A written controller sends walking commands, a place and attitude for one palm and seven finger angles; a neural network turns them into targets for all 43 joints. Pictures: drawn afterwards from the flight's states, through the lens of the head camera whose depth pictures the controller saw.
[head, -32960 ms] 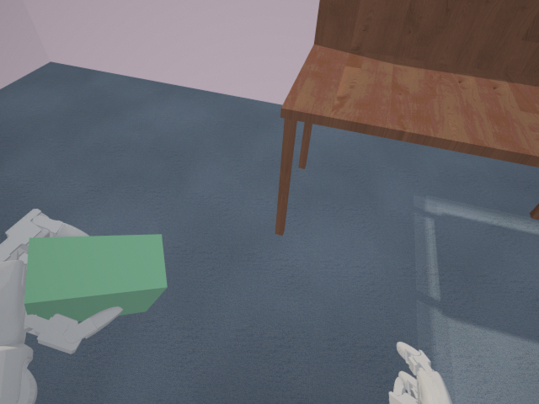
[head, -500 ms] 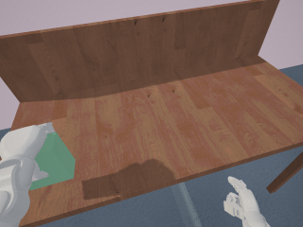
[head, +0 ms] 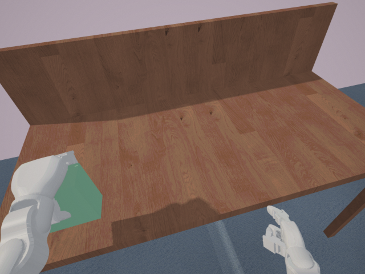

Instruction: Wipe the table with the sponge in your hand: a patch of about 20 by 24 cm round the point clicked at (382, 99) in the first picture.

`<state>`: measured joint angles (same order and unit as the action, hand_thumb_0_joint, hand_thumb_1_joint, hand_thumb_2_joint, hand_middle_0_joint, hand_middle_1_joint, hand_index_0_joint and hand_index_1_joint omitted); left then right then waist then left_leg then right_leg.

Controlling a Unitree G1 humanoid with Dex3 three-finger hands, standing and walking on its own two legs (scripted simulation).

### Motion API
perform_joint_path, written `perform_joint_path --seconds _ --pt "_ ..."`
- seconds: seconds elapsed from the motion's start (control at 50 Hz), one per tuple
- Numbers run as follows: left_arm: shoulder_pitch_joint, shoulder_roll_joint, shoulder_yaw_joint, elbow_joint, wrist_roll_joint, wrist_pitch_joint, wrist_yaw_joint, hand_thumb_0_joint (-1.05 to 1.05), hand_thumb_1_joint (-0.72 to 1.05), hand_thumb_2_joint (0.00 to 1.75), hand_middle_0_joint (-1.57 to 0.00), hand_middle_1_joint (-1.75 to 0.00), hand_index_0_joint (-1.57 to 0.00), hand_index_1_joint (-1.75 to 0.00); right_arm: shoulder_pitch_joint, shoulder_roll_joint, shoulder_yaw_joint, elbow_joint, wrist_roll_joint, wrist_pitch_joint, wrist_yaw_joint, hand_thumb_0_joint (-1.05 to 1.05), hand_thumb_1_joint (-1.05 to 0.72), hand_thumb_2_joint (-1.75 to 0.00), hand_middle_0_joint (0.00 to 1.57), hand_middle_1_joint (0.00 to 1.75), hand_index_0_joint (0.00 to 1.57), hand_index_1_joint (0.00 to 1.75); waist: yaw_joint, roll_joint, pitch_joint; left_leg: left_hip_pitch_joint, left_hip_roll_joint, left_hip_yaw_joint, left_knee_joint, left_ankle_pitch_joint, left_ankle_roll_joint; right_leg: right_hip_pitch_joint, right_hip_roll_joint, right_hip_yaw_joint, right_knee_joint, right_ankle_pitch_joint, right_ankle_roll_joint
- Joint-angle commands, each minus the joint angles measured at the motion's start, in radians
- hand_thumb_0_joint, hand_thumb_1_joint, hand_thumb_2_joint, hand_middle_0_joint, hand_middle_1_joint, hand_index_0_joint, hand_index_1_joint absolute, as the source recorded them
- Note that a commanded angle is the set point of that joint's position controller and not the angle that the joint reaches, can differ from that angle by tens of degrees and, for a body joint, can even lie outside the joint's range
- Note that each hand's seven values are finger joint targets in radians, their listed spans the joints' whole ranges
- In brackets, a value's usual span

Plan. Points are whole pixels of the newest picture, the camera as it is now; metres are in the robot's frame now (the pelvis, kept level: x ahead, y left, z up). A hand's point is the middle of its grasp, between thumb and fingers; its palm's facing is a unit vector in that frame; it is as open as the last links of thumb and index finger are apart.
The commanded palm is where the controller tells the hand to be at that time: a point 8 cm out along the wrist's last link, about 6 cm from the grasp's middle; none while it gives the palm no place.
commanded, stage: bring the sponge back beside the body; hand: left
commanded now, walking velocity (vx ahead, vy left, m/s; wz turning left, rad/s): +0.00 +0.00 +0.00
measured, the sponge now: (69, 203) +0.21 +0.31 +0.05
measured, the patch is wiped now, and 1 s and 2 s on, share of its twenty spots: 1.00 1.00 1.00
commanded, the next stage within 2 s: step back with the hand held close in 0.98 s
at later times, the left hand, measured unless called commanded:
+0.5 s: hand (63, 200) +0.19 +0.28 +0.10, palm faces +0.08 -0.12 -0.99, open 10.5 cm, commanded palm +0.16 +0.27 +0.18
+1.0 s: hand (66, 206) +0.18 +0.27 +0.10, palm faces +0.09 -0.15 -0.98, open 10.5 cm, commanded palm +0.15 +0.26 +0.18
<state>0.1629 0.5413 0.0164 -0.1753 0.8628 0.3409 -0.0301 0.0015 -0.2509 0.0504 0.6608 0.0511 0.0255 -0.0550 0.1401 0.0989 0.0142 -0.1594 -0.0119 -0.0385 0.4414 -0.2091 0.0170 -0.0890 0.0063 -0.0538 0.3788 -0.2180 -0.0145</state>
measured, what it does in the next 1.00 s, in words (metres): stands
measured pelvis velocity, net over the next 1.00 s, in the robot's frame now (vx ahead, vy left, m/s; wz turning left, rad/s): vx -0.01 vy -0.01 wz -0.02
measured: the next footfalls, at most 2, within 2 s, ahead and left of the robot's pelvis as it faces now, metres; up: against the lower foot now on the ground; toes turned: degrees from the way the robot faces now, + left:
none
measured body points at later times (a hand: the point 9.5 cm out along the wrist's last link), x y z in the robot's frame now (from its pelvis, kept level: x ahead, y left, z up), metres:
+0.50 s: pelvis -0.01 -0.01 +0.00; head -0.03 -0.05 +0.45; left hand +0.18 +0.28 +0.16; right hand +0.25 -0.20 -0.06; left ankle +0.02 +0.11 -0.74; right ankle +0.00 -0.12 -0.74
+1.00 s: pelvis -0.01 -0.01 +0.00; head -0.05 -0.05 +0.44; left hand +0.17 +0.27 +0.15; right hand +0.25 -0.20 -0.06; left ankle +0.02 +0.11 -0.74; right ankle +0.00 -0.12 -0.74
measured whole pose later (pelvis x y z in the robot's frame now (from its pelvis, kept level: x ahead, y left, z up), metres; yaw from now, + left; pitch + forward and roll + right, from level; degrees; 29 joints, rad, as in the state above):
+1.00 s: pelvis -0.01 -0.01 +0.00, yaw -1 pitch -6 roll -1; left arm 0.29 0.50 -0.03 -0.34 0.85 0.43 0.00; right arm -0.02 -0.25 0.05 0.66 0.05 0.02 -0.05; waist 0.14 0.11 0.01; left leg -0.15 0.01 -0.03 0.46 -0.21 0.00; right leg -0.10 0.03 -0.04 0.41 -0.22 -0.03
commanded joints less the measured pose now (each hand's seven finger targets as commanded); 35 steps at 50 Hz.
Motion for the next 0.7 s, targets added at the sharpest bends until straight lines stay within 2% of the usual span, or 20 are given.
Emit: perform_joint_path --seconds 0.0,0.02,0.04,0.06,0.12,0.18,0.22,0.24,0.3,0.32,0.34,0.36,0.42,0.44,0.48,0.52,0.56,0.62,0.64,0.68 --pt "-0.22 0.254 0.183 -0.245 0.033 -0.015 0.059 0.0 0.1 1.3 -1.2 -1.6 -1.2 -1.6 -0.217 -0.106 -0.041 -0.171 -0.004 -0.049 -0.007 0.0 -0.9 -0.9 0.2 0.3 0.2 0.3 -0.013 0.026 -0.206 0.08 -0.009 -0.042 -0.046 0.184 0.02 0.015 0.015 0.069 -0.056 0.13 -0.059" --pt "-0.219 0.274 0.206 -0.272 0.026 -0.014 0.063 0.0 0.1 1.3 -1.2 -1.6 -1.2 -1.6 -0.234 -0.104 -0.037 -0.179 -0.003 -0.056 -0.006 0.0 -0.9 -0.9 0.2 0.3 0.2 0.3 -0.007 0.05 -0.194 0.073 -0.006 -0.054 -0.056 0.165 0.018 0.017 0.024 0.089 -0.052 0.108 -0.067" --pt "-0.204 0.227 0.167 -0.26 0.029 -0.005 0.06 0.0 0.1 1.3 -1.2 -1.6 -1.2 -1.6 -0.228 -0.1 -0.032 -0.184 -0.005 -0.058 -0.006 0.0 -0.9 -0.9 0.2 0.3 0.2 0.3 0.0 0.051 -0.205 0.076 -0.01 -0.045 -0.047 0.182 0.021 0.022 0.019 0.061 -0.049 0.122 -0.068" --pt "-0.186 0.217 0.158 -0.263 0.023 -0.004 0.06 0.0 0.1 1.3 -1.2 -1.6 -1.2 -1.6 -0.223 -0.097 -0.036 -0.177 -0.003 -0.059 -0.003 0.0 -0.9 -0.9 0.2 0.3 0.2 0.3 -0.014 0.024 -0.186 0.075 -0.005 -0.049 -0.049 0.183 0.018 0.005 0.02 0.065 -0.054 0.119 -0.061" --pt "-0.174 0.248 0.187 -0.277 0.019 0.009 0.059 0.0 0.1 1.3 -1.2 -1.6 -1.2 -1.6 -0.242 -0.107 -0.037 -0.18 -0.003 -0.056 -0.002 0.0 -0.9 -0.9 0.2 0.3 0.2 0.3 -0.011 0.009 -0.169 0.062 -0.004 -0.054 -0.055 0.158 0.019 0.008 0.024 0.095 -0.055 0.109 -0.065" --pt "-0.156 0.21 0.145 -0.259 0.028 0.026 0.05 0.0 0.1 1.3 -1.2 -1.6 -1.2 -1.6 -0.236 -0.107 -0.034 -0.179 -0.005 -0.05 -0.004 0.0 -0.9 -0.9 0.2 0.3 0.2 0.3 -0.004 0.008 -0.165 0.063 -0.007 -0.045 -0.052 0.156 0.022 -0.001 0.018 0.067 -0.059 0.1 -0.061" --pt "-0.165 0.253 0.184 -0.316 0.027 0.02 0.059 0.0 0.1 1.3 -1.2 -1.6 -1.2 -1.6 -0.252 -0.107 -0.036 -0.182 -0.003 -0.056 -0.002 0.0 -0.9 -0.9 0.2 0.3 0.2 0.3 -0.006 0.004 -0.174 0.061 -0.003 -0.055 -0.056 0.148 0.02 0.009 0.025 0.103 -0.051 0.093 -0.065" --pt "-0.16 0.217 0.153 -0.313 0.033 0.025 0.057 0.0 0.1 1.3 -1.2 -1.6 -1.2 -1.6 -0.247 -0.099 -0.03 -0.195 -0.005 -0.058 -0.002 0.0 -0.9 -0.9 0.2 0.3 0.2 0.3 0.006 0.019 -0.196 0.06 -0.01 -0.048 -0.052 0.158 0.023 0.024 0.018 0.071 -0.044 0.099 -0.065" --pt "-0.114 0.203 0.148 -0.316 0.027 0.024 0.06 0.0 0.1 1.3 -1.2 -1.6 -1.2 -1.6 -0.237 -0.099 -0.038 -0.181 -0.005 -0.051 0.001 0.0 -0.9 -0.9 0.2 0.3 0.2 0.3 -0.008 -0.017 -0.167 0.062 -0.007 -0.045 -0.044 0.163 0.021 -0.002 0.017 0.087 -0.054 0.108 -0.057" --pt "-0.124 0.23 0.172 -0.335 0.025 0.026 0.064 0.0 0.1 1.3 -1.2 -1.6 -1.2 -1.6 -0.259 -0.101 -0.036 -0.186 -0.003 -0.056 0.001 0.0 -0.9 -0.9 0.2 0.3 0.2 0.3 -0.005 0.006 -0.151 0.058 -0.003 -0.051 -0.052 0.132 0.02 -0.007 0.024 0.112 -0.058 0.077 -0.063" --pt "-0.12 0.204 0.153 -0.322 0.025 0.032 0.063 0.0 0.1 1.3 -1.2 -1.6 -1.2 -1.6 -0.249 -0.097 -0.03 -0.195 -0.006 -0.058 0.001 0.0 -0.9 -0.9 0.2 0.3 0.2 0.3 0.006 -0.006 -0.176 0.053 -0.007 -0.046 -0.047 0.134 0.022 0.009 0.017 0.083 -0.049 0.077 -0.063" --pt "-0.106 0.193 0.144 -0.316 0.026 0.033 0.065 0.0 0.1 1.3 -1.2 -1.6 -1.2 -1.6 -0.25 -0.094 -0.035 -0.183 -0.002 -0.058 0.002 0.0 -0.9 -0.9 0.2 0.3 0.2 0.3 -0.006 -0.024 -0.154 0.054 -0.007 -0.044 -0.045 0.136 0.019 -0.013 0.02 0.095 -0.058 0.07 -0.057" --pt "-0.111 0.223 0.167 -0.373 0.026 0.034 0.073 0.0 0.1 1.3 -1.2 -1.6 -1.2 -1.6 -0.269 -0.099 -0.037 -0.19 -0.004 -0.061 0.001 0.0 -0.9 -0.9 0.2 0.3 0.2 0.3 0.001 0.016 -0.167 0.061 -0.004 -0.049 -0.047 0.126 0.019 -0.002 0.022 0.125 -0.054 0.069 -0.065" --pt "-0.106 0.193 0.139 -0.372 0.034 0.04 0.072 0.0 0.1 1.3 -1.2 -1.6 -1.2 -1.6 -0.258 -0.094 -0.031 -0.198 -0.007 -0.064 0.002 0.0 -0.9 -0.9 0.2 0.3 0.2 0.3 0.01 0.021 -0.191 0.062 -0.012 -0.042 -0.038 0.145 0.022 0.011 0.017 0.096 -0.046 0.086 -0.066" --pt "-0.069 0.167 0.119 -0.339 0.029 0.052 0.069 0.0 0.1 1.3 -1.2 -1.6 -1.2 -1.6 -0.256 -0.097 -0.034 -0.187 -0.006 -0.057 0.004 0.0 -0.9 -0.9 0.2 0.3 0.2 0.3 0.004 -0.017 -0.149 0.059 -0.006 -0.043 -0.045 0.136 0.02 -0.015 0.018 0.092 -0.059 0.073 -0.06" --pt "-0.071 0.208 0.156 -0.388 0.025 0.049 0.077 0.0 0.1 1.3 -1.2 -1.6 -1.2 -1.6 -0.277 -0.097 -0.037 -0.192 -0.004 -0.062 0.004 0.0 -0.9 -0.9 0.2 0.3 0.2 0.3 0.001 -0.018 -0.153 0.056 -0.004 -0.047 -0.043 0.116 0.019 -0.013 0.021 0.136 -0.058 0.053 -0.063" --pt "-0.055 0.16 0.114 -0.383 0.026 0.056 0.076 0.0 0.1 1.3 -1.2 -1.6 -1.2 -1.6 -0.267 -0.086 -0.035 -0.19 -0.002 -0.062 0.008 0.0 -0.9 -0.9 0.2 0.3 0.2 0.3 -0.004 -0.02 -0.142 0.056 -0.005 -0.041 -0.039 0.122 0.018 -0.028 0.018 0.107 -0.06 0.049 -0.056" --pt "-0.067 0.205 0.151 -0.398 0.022 0.062 0.083 0.0 0.1 1.3 -1.2 -1.6 -1.2 -1.6 -0.279 -0.095 -0.036 -0.191 -0.004 -0.059 0.003 0.0 -0.9 -0.9 0.2 0.3 0.2 0.3 -0.002 -0.006 -0.128 0.05 -0.002 -0.043 -0.046 0.093 0.018 -0.032 0.023 0.137 -0.063 0.021 -0.061" --pt "-0.079 0.169 0.119 -0.383 0.026 0.071 0.08 0.0 0.1 1.3 -1.2 -1.6 -1.2 -1.6 -0.272 -0.089 -0.027 -0.202 -0.004 -0.06 0.002 0.0 -0.9 -0.9 0.2 0.3 0.2 0.3 0.005 -0.005 -0.144 0.048 -0.009 -0.035 -0.038 0.102 0.02 -0.024 0.015 0.107 -0.059 0.028 -0.06" --pt "-0.064 0.173 0.125 -0.353 0.023 0.074 0.081 0.0 0.1 1.3 -1.2 -1.6 -1.2 -1.6 -0.268 -0.096 -0.031 -0.192 -0.006 -0.056 -0.001 0.0 -0.9 -0.9 0.2 0.3 0.2 0.3 0.006 -0.024 -0.138 0.051 -0.008 -0.034 -0.041 0.103 0.02 -0.028 0.016 0.107 -0.065 0.032 -0.057"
